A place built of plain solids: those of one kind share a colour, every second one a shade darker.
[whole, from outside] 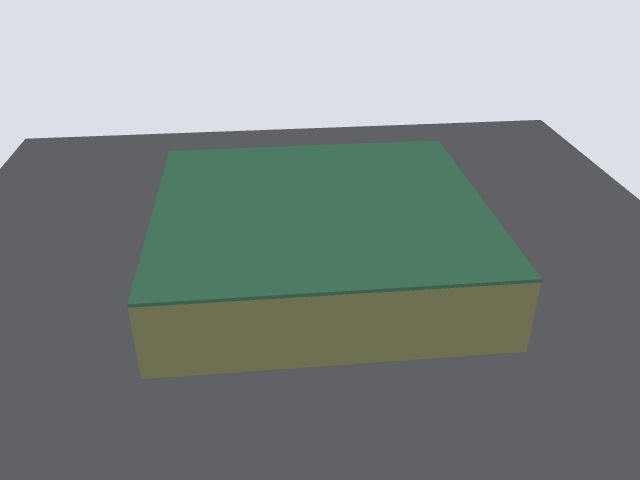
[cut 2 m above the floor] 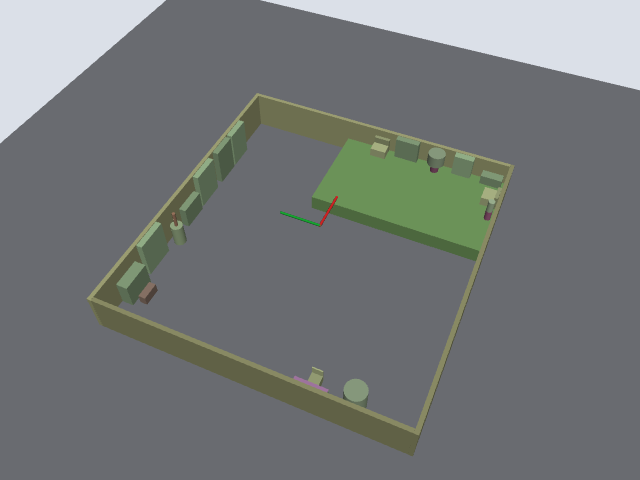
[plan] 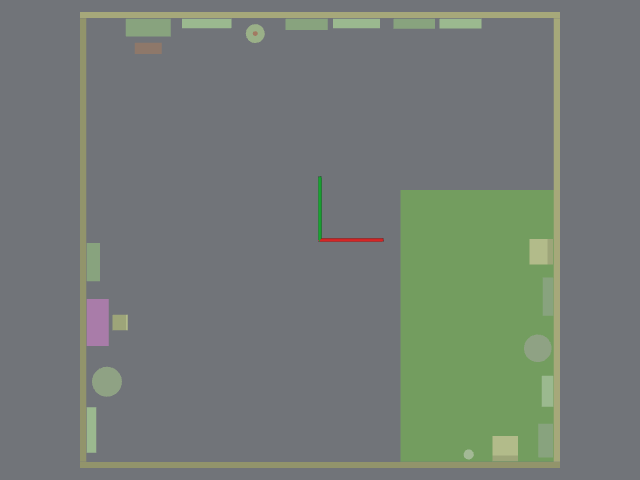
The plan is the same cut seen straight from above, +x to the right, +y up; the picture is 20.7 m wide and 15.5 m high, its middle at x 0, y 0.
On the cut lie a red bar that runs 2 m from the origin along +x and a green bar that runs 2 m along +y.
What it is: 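A loft; one open main floor with 2 platforms, their free sides bare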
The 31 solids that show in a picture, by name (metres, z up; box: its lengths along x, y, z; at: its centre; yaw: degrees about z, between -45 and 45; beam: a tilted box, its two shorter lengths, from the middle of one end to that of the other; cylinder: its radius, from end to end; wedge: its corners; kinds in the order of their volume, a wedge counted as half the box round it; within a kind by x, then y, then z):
{
 "wall_1": {"box": [0.2, 14.33, 3.45], "at": [-7.65, 0.0, 1.68]},
 "wall_2": {"box": [15.5, 0.2, 3.45], "at": [0.0, -7.26, 1.68]},
 "wall_3": {"box": [15.5, 0.2, 3.45], "at": [0.0, 7.26, 1.68]},
 "wall_4": {"box": [0.2, 14.33, 3.45], "at": [7.65, 0.0, 1.68]},
 "floor_1": {"box": [4.95, 8.78, 0.86], "at": [5.07, -2.77, 0.38]},
 "roof_1": {"box": [15.5, 14.73, 0.16], "at": [0.0, 0.0, 3.48]},
 "case_1": {"box": [0.31, 1.47, 0.81], "at": [-7.38, -6.13, 0.36]},
 "case_2": {"box": [0.42, 1.24, 0.54], "at": [-7.32, -0.71, 0.22]},
 "case_3": {"box": [1.46, 0.58, 1.34], "at": [-5.55, 6.86, 0.62]},
 "case_4": {"box": [1.6, 0.31, 2.28], "at": [-3.65, 6.99, 1.09]},
 "case_5": {"box": [1.36, 0.37, 1.19], "at": [-0.43, 6.96, 0.54]},
 "case_6": {"box": [1.52, 0.31, 2.21], "at": [1.18, 6.99, 1.05]},
 "case_7": {"box": [1.34, 0.32, 2.18], "at": [3.04, 6.98, 1.04]},
 "case_8": {"box": [1.36, 0.32, 2.28], "at": [4.54, 6.99, 1.09]},
 "case_9": {"box": [0.48, 1.09, 0.52], "at": [7.29, -6.47, 1.07]},
 "case_10": {"box": [0.37, 1.0, 2.03], "at": [7.34, -4.89, 1.82]},
 "case_11": {"box": [0.34, 1.24, 1.89], "at": [7.36, -1.83, 1.75]},
 "bush_1": {"cylinder": 0.48, "from": [-6.88, -4.58, 0.55], "to": [-6.88, -4.58, 1.72]},
 "bush_2": {"cylinder": 0.16, "from": [4.8, -6.93, 1.38], "to": [4.8, -6.93, 2.38]},
 "bush_3": {"cylinder": 0.45, "from": [7.03, -3.5, 1.36], "to": [7.03, -3.5, 2.29]},
 "chair_1": {"box": [0.44, 0.5, 0.51], "at": [-6.48, -2.67, 0.2]},
 "chair_2": {"box": [0.06, 0.5, 0.89], "at": [-6.23, -2.67, 0.4]},
 "chair_3": {"box": [0.82, 0.18, 0.73], "at": [5.98, -7.05, 1.17]},
 "chair_4": {"box": [0.82, 0.63, 0.49], "at": [5.98, -6.64, 1.05]},
 "chair_5": {"box": [0.58, 0.83, 0.46], "at": [7.05, -0.38, 1.04]},
 "chair_6": {"box": [0.19, 0.83, 0.8], "at": [7.44, -0.38, 1.21]},
 "stove_1": {"cylinder": 0.3, "from": [-2.09, 6.67, 0.0], "to": [-2.09, 6.67, 1.17]},
 "bench_1": {"box": [0.88, 0.36, 0.53], "at": [-5.55, 6.19, 0.21]},
 "pot_1": {"cylinder": 0.16, "from": [4.8, -6.93, 0.81], "to": [4.8, -6.93, 1.38]},
 "flue_1": {"cylinder": 0.08, "from": [-2.09, 6.67, 1.17], "to": [-2.09, 6.67, 3.4]},
 "table_1": {"box": [0.71, 1.51, 0.04], "at": [-7.18, -2.67, 0.72]}
}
